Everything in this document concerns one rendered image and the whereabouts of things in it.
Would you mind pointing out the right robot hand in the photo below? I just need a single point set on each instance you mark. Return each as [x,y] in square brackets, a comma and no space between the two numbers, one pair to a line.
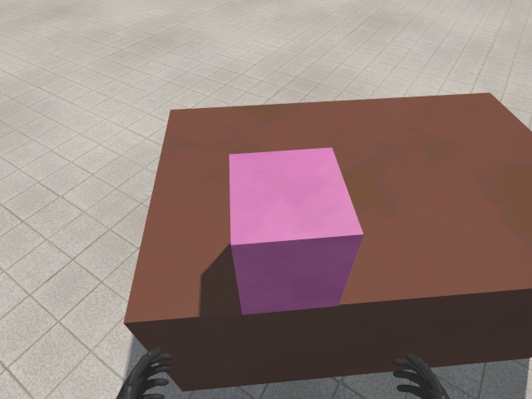
[430,387]

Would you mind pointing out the left robot hand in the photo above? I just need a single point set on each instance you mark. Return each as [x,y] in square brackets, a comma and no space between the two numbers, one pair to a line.
[136,383]

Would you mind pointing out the pedestal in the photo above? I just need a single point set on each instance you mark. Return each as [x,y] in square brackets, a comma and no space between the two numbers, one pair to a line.
[442,189]

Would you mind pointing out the carton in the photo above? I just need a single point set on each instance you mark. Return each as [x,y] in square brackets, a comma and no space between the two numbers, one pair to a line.
[294,231]

